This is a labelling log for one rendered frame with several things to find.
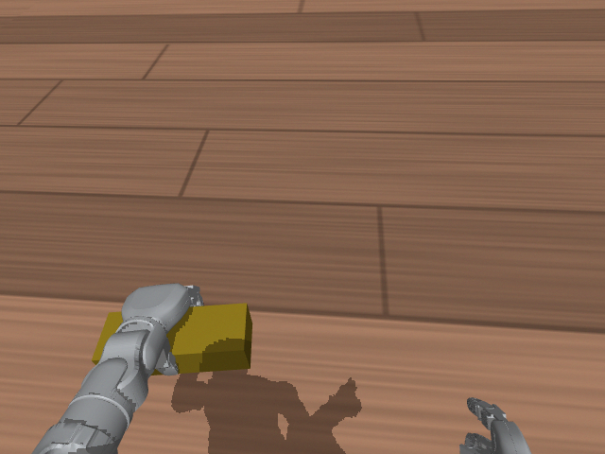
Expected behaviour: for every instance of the left robot hand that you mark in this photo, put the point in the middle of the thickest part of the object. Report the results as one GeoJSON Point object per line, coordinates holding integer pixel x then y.
{"type": "Point", "coordinates": [166, 304]}

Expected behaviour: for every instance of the carton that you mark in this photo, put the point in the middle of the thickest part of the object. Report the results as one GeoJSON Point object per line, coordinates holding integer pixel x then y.
{"type": "Point", "coordinates": [206, 338]}

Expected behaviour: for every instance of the left robot arm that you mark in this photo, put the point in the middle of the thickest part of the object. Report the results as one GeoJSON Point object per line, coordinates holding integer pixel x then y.
{"type": "Point", "coordinates": [101, 411]}

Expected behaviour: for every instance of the right robot hand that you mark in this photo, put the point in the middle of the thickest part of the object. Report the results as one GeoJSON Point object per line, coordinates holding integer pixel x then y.
{"type": "Point", "coordinates": [507, 438]}

